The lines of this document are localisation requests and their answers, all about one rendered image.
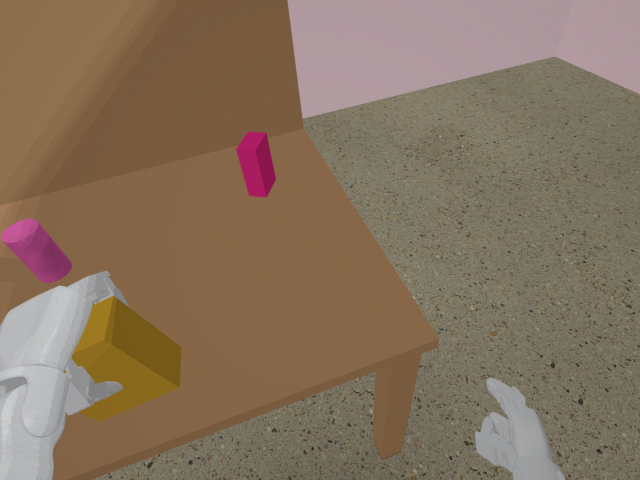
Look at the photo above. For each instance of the sponge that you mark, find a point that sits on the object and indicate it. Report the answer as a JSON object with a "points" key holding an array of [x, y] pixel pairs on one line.
{"points": [[119, 345]]}

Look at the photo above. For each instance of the robot left forearm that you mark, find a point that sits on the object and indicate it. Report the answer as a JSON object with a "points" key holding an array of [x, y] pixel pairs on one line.
{"points": [[32, 419]]}

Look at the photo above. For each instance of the left robot hand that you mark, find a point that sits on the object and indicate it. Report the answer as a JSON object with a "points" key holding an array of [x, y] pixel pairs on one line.
{"points": [[46, 329]]}

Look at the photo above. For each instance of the right robot hand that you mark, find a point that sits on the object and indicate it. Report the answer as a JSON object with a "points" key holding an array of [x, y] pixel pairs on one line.
{"points": [[520, 435]]}

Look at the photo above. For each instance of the robot right forearm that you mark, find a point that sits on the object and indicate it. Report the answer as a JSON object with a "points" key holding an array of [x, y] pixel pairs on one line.
{"points": [[533, 467]]}

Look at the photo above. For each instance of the table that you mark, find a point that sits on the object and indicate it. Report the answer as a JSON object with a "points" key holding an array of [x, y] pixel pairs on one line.
{"points": [[119, 124]]}

